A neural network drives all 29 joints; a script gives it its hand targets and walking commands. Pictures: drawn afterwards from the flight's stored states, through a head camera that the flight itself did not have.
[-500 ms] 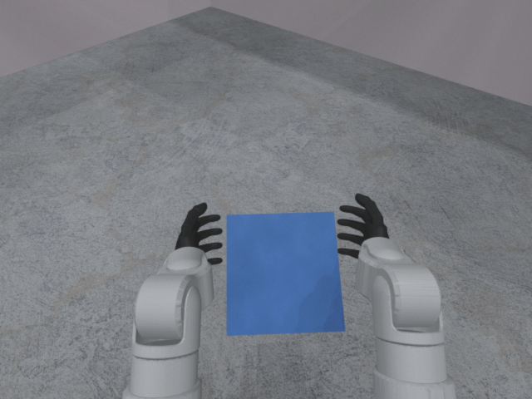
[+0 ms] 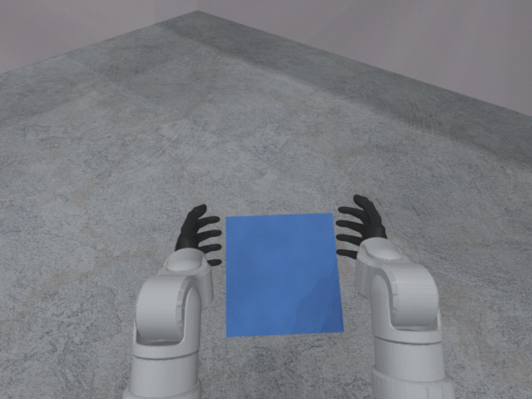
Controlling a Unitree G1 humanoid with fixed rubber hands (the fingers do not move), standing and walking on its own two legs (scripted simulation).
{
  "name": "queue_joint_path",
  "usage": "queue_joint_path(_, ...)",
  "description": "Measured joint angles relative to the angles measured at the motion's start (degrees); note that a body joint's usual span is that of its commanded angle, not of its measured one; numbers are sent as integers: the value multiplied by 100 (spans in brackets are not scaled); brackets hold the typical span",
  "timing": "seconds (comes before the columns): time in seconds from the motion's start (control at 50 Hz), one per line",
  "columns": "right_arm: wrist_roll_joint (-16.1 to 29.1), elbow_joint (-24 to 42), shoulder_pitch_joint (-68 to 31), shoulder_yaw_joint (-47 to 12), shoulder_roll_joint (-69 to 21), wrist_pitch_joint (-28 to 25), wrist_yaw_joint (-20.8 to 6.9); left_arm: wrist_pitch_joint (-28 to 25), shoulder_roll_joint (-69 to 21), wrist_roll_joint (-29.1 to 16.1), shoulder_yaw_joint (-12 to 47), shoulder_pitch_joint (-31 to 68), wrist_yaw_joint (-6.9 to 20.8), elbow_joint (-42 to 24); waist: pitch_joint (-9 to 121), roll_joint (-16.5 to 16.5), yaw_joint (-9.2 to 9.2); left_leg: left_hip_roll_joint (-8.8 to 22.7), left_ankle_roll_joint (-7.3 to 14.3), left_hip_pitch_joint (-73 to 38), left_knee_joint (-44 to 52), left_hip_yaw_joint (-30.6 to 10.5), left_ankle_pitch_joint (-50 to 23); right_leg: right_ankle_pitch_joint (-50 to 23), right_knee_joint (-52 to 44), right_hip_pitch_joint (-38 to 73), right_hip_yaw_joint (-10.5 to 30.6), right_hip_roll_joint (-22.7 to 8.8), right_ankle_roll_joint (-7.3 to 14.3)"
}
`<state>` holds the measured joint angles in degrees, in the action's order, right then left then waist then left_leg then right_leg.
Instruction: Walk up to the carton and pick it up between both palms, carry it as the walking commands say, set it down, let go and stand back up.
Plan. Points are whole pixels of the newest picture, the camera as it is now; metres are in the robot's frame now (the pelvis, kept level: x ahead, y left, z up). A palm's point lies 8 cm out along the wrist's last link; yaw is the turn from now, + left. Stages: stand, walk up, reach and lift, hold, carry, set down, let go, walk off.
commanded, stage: carry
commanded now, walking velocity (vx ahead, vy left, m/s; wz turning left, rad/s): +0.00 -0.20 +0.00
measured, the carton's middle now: (279, 274) +0.33 +0.01 +0.00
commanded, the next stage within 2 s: none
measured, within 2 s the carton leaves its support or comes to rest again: neither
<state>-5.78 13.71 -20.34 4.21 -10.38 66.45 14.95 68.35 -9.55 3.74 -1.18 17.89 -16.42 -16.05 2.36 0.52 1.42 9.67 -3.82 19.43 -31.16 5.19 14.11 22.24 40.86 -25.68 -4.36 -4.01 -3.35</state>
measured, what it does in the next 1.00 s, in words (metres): steps to the right: right foot, then left foot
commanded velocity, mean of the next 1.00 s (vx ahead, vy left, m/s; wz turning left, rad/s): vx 0.00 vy -0.16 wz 0.00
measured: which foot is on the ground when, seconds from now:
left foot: down 0.00-0.06, up 0.08-0.32, down 0.34-0.68, up 0.70-0.94, down 0.96-1.00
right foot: up 0.00-0.02, down 0.04-0.34, up 0.36-0.64, down 0.66-1.00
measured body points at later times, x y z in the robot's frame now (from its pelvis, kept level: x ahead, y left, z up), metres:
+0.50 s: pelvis -0.04 -0.12 +0.00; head -0.04 -0.10 +0.45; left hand +0.25 +0.02 +0.09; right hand +0.28 -0.23 +0.11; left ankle -0.04 +0.00 -0.74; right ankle -0.01 -0.25 -0.68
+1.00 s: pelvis -0.09 -0.25 -0.01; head -0.10 -0.24 +0.44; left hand +0.22 -0.12 +0.09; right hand +0.23 -0.37 +0.10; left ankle -0.10 -0.16 -0.74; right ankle -0.02 -0.33 -0.73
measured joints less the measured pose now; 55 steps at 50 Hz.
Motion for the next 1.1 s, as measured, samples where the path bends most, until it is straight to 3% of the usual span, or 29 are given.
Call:
queue_joint_path(0.04, -21, -17, -59, 6, -19, 23, 23, 12, -14, -7, -59, 46, 3, 14, 40, 16, -4, 92, -154, 144, -259, -50, 91, -389, -895, 408, -125, -23, 24)
queue_joint_path(0.06, -36, -43, -72, 26, -20, 17, 31, 1, -24, -8, -68, 66, 13, 64, 32, 87, -24, 171, -195, 231, -439, -109, 166, -1051, -1048, 428, -170, 44, 58)
queue_joint_path(0.08, -46, -59, -26, 50, -2, 16, 34, -16, -29, -8, -36, 70, 32, 169, 22, 158, -59, 177, -167, 334, -670, -198, 526, -1202, -905, 349, -212, 86, 144)
queue_joint_path(0.14, 32, -39, 203, 68, 69, 90, 41, 43, -21, 5, 57, 57, 100, 410, -13, 150, -209, -171, -22, 724, -1986, -264, 1747, -989, -776, 289, -276, 48, 395)
queue_joint_path(0.2, 182, 79, 283, -61, 95, 123, 48, 23, -14, 112, -5, 32, 129, 389, -53, 134, -358, -442, 31, 827, -2598, -74, 1751, -1082, -960, 314, -316, 101, 509)
queue_joint_path(0.28, 198, 123, 215, -116, 75, 62, 65, -54, -36, 191, -99, 100, 127, 326, 13, 43, -374, -730, 118, 456, -1786, 146, 1616, -1197, -1031, 232, -412, 245, 648)
queue_joint_path(0.34, 123, -16, 105, -52, 37, 41, 32, -44, -42, 199, -108, 134, 92, 350, 135, -58, -321, -786, 300, -107, -345, 249, 683, -1130, -829, 99, -525, 368, 712)
queue_joint_path(0.38, 75, -216, 93, -84, 32, 23, -14, -35, -8, 194, -97, 17, 88, 390, 169, -180, -262, -756, 520, -68, -381, 241, 439, -455, -240, -98, -436, 371, 493)
queue_joint_path(0.42, 45, -345, 106, -111, 37, 62, -47, 26, 25, 160, -64, -96, 82, 399, 154, -167, -170, -641, 559, -126, -278, 210, 386, 15, 744, -374, -244, 387, 314)
queue_joint_path(0.5, -7, -262, 74, -18, 26, 35, -41, 70, 22, 40, 3, -73, 48, 245, 16, -145, -15, -420, 376, -228, 81, 105, 112, -28, 1335, -521, 69, 192, 94)
queue_joint_path(0.62, -32, -101, -108, 71, -38, -21, 2, 0, -23, 14, -65, 77, -1, 81, -29, -3, 8, -27, 2, 12, 24, -48, -33, -2, -19, 22, 51, -27, -46)
queue_joint_path(0.66, -40, -103, -143, 69, -49, -4, 24, 5, -33, 6, -112, 108, 6, 88, 7, 10, -2, 73, -159, 171, -243, -99, 56, -378, -900, 426, -80, -42, -18)
queue_joint_path(0.68, -51, -120, -147, 85, -47, -14, 31, -13, -41, 5, -114, 121, 18, 134, -4, 85, -25, 157, -203, 264, -426, -161, 129, -1046, -1049, 439, -123, 33, 21)
queue_joint_path(0.7, -56, -130, -93, 106, -25, -21, 32, -37, -44, 6, -77, 119, 38, 236, -15, 160, -63, 168, -177, 369, -656, -247, 489, -1194, -897, 352, -165, 81, 112)
queue_joint_path(0.76, 32, -105, 153, 115, 53, 41, 36, 7, -33, 17, 20, 99, 107, 477, -49, 145, -224, -176, -34, 743, -1903, -285, 1765, -969, -742, 270, -224, 40, 371)
queue_joint_path(0.82, 184, 19, 241, -24, 83, 66, 44, -23, -26, 130, -39, 72, 137, 452, -89, 121, -376, -448, 13, 842, -2507, -86, 1771, -1062, -915, 285, -261, 93, 489)
queue_joint_path(0.88, 208, 61, 201, -92, 71, 19, 61, -97, -41, 200, -129, 117, 149, 408, -44, 66, -409, -676, 43, 617, -2079, 82, 1711, -1172, -1001, 235, -328, 201, 600)
queue_joint_path(0.94, 145, -61, 109, -47, 42, -7, 50, -101, -55, 223, -149, 161, 127, 450, 88, -9, -356, -841, 149, 54, -780, 204, 1189, -1210, -999, 175, -426, 321, 676)
queue_joint_path(0.98, 79, -236, 60, -26, 19, -26, 15, -94, -45, 225, -159, 144, 111, 518, 148, -152, -305, -879, 463, -154, -220, 217, 411, -1181, -925, 163, -466, 329, 663)
queue_joint_path(1.02, 35, -416, 48, -54, 18, 6, -23, -37, -8, 203, -132, 20, 105, 535, 228, -235, -223, -864, 593, -191, -190, 219, 318, -904, -832, 169, -442, 328, 490)
queue_joint_path(1.06, -27, -536, 7, -56, 5, 46, -32, 37, 12, 155, -115, -41, 93, 522, 280, -260, -119, -832, 570, -239, -160, 231, 346, -887, -842, 211, -454, 294, 378)
queue_joint_path(1.1, -98, -606, -44, -13, -12, 52, -19, 77, 7, 108, -110, -29, 80, 531, 292, -274, -43, -813, 499, -283, -158, 232, 357, -1261, -995, 303, -505, 301, 503)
